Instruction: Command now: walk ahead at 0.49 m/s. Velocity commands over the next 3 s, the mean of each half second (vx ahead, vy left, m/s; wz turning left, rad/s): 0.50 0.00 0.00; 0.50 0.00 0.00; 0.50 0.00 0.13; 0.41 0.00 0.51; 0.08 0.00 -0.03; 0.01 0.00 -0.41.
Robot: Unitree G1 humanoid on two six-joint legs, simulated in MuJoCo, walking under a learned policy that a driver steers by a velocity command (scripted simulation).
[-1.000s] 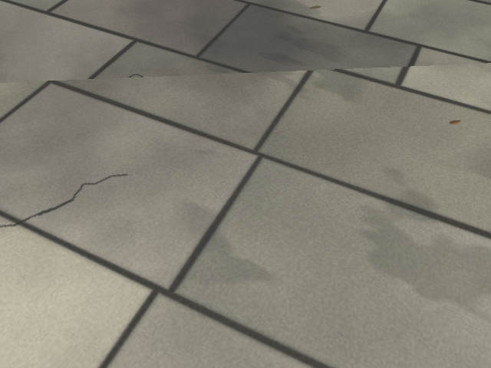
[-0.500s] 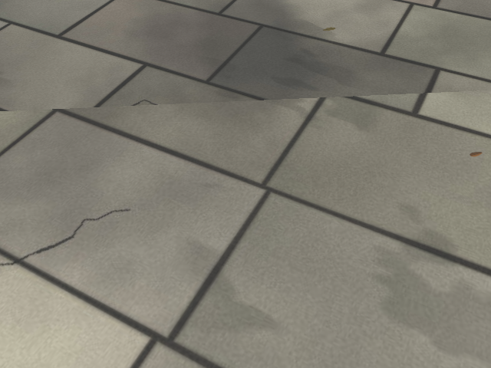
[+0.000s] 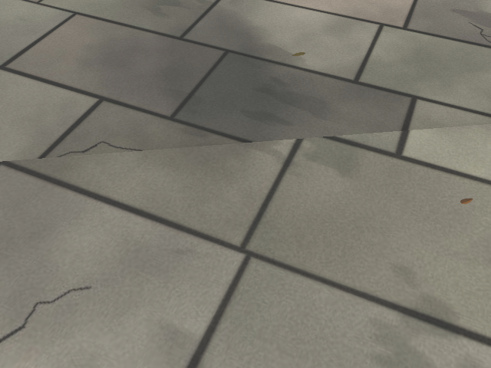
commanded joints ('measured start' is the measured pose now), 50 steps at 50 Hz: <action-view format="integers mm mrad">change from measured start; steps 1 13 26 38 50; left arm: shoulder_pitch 16 -156 110 260 136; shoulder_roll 45 84 108 140 78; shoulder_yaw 13 20 31 42 35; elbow -44 -124 7 93 23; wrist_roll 9 -12 15 -7 -9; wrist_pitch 0 -34 -33 5 -9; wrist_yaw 4 -52 -41 -6 -6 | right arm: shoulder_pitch -34 72 -79 -428 -147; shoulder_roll -140 -193 -95 -80 -101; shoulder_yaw -23 -42 -32 -22 -41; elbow -57 -14 -114 -236 -131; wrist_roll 4 26 14 27 -4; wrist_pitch -14 35 30 6 -2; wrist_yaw -22 -39 -41 5 4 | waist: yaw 40 24 17 98 46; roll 71 121 -19 -22 131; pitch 60 43 16 104 -35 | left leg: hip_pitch -85 191 -538 -561 -18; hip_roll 285 344 245 182 329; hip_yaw -211 -176 -119 -78 -317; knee -191 25 755 267 -99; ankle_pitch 70 282 6 151 35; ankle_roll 167 85 -62 -28 141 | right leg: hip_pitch -27 180 527 760 90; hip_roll -33 90 -81 -128 -14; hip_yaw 5 -78 83 19 19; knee -155 -616 -975 -935 77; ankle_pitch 162 71 278 233 -107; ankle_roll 23 -35 -196 -145 -15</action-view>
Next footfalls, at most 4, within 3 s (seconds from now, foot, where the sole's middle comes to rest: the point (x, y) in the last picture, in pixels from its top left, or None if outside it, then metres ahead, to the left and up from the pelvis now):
0.30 right None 0.34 -0.17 -0.78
0.86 left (221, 326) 0.65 0.07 -0.78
1.42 right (292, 229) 0.98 -0.17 -0.78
1.98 left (198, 185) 1.19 0.16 -0.78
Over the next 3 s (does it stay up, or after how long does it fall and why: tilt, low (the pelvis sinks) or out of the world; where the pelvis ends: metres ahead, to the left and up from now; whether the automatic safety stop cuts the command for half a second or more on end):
stays up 1.16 -0.03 0.00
